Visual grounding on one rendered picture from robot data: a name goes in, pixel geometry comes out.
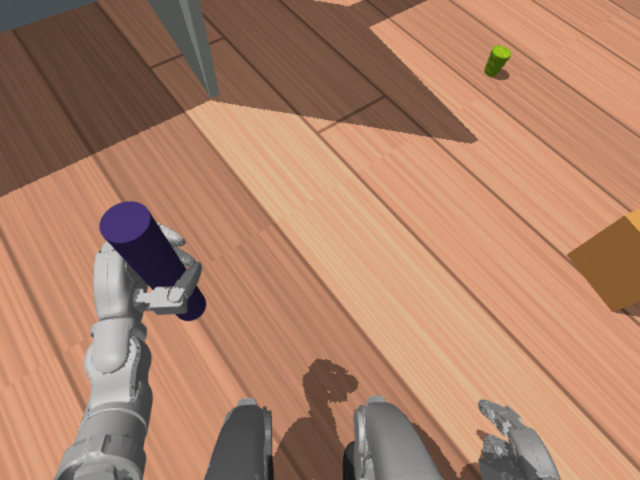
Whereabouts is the right robot hand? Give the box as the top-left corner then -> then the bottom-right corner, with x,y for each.
478,400 -> 561,480

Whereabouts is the left robot hand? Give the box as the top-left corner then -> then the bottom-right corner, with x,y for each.
93,222 -> 202,322

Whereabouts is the left robot arm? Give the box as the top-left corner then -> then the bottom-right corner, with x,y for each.
53,316 -> 153,480

